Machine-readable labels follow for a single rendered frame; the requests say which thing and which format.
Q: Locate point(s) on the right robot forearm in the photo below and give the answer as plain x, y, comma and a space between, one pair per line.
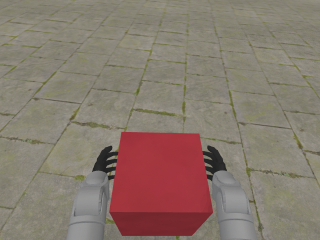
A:
233, 208

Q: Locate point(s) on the left robot hand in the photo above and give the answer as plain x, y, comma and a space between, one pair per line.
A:
102, 161

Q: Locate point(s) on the right robot hand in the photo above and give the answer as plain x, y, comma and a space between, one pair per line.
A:
216, 162

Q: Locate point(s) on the left robot forearm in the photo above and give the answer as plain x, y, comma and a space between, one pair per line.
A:
89, 209

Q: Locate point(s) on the carton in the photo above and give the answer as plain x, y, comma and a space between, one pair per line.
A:
160, 185

